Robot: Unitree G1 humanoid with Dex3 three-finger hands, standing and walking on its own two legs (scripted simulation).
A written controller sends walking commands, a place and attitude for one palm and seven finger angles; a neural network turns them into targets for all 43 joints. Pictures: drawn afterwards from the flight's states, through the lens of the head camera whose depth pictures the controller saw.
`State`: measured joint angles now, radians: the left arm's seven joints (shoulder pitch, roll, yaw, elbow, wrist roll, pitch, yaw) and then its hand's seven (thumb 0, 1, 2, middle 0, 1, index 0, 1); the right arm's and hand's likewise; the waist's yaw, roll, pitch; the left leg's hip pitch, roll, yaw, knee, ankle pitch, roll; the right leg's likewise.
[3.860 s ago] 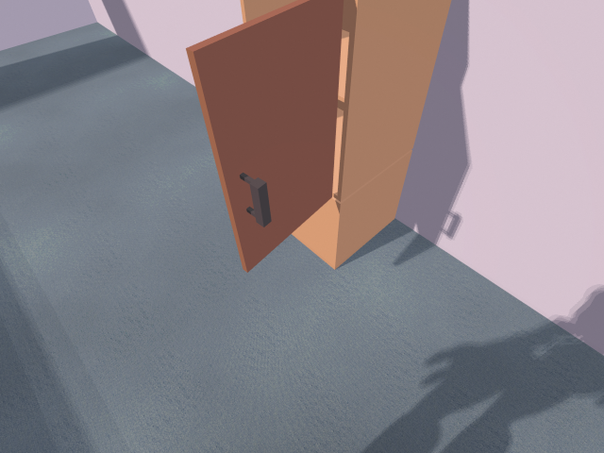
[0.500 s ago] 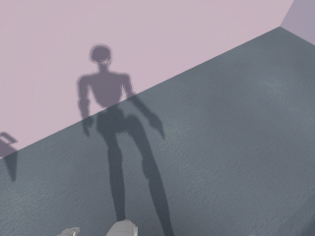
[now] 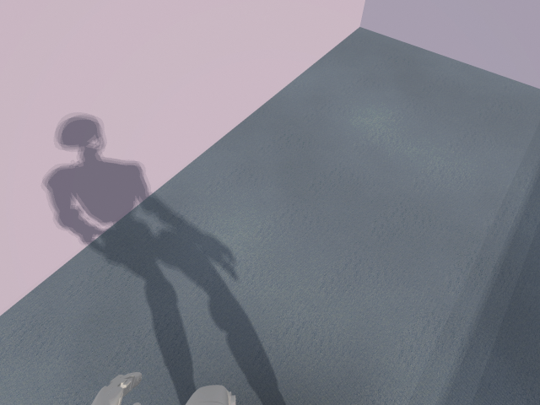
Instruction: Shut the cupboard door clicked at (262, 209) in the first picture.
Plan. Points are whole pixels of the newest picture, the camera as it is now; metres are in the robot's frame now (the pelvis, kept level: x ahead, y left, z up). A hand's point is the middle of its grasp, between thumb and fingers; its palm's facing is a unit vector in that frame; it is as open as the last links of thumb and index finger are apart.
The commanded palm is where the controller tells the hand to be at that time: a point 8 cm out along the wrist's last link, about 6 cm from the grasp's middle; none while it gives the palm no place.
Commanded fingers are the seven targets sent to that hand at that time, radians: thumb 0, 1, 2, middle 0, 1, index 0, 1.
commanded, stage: walk around to get in front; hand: left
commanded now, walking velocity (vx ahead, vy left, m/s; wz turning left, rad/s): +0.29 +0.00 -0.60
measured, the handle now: out of the picture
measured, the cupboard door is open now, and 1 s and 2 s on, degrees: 96 96 96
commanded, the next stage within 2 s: walk to a spot facing it in 1.12 s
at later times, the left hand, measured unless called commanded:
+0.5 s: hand (231, 286) +0.33 +0.10 -0.15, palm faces -0.40 -0.90 -0.19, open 7.4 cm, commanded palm none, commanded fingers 0.00 0.90 0.90 -0.20 -0.30 -0.20 -0.30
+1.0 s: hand (262, 247) +0.43 +0.05 -0.17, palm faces -0.45 -0.88 -0.18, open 7.3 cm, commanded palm none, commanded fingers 0.00 0.90 0.90 -0.20 -0.30 -0.20 -0.30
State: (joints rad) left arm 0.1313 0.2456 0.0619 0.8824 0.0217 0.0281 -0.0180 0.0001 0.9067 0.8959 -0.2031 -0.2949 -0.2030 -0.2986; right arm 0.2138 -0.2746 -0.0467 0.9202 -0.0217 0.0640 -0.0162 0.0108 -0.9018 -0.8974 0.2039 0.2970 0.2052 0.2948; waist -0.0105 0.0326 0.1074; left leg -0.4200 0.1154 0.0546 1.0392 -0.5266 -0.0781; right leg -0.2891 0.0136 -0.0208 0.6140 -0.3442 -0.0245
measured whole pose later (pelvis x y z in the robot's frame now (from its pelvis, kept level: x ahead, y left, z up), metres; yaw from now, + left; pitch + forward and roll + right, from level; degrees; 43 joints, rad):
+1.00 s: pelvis +0.33 -0.13 +0.00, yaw -30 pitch +0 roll +0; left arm 0.29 0.23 0.06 1.06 0.02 -0.01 -0.03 0.00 0.92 0.90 -0.20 -0.30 -0.20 -0.30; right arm 0.18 -0.17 -0.02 0.92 -0.05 -0.07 0.01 0.00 -0.90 -0.90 0.20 0.30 0.20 0.29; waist 0.02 -0.04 0.04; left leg -0.34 0.07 0.13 0.59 -0.25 0.01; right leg -0.34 0.02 -0.02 1.02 -0.44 -0.04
